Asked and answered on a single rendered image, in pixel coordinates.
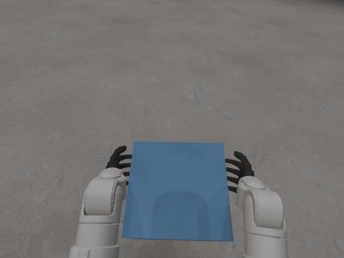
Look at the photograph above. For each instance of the left robot hand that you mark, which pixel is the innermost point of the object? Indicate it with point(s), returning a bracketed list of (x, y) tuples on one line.
[(116, 158)]

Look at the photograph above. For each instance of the left robot forearm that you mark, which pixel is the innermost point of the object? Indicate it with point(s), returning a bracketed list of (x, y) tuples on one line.
[(101, 207)]

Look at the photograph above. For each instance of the carton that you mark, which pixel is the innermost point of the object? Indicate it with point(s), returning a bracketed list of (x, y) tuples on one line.
[(178, 191)]

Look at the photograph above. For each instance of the right robot hand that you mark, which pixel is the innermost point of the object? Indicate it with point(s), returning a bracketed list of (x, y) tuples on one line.
[(244, 166)]

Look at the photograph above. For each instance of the right robot forearm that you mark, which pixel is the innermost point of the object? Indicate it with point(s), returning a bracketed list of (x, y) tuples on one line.
[(263, 217)]

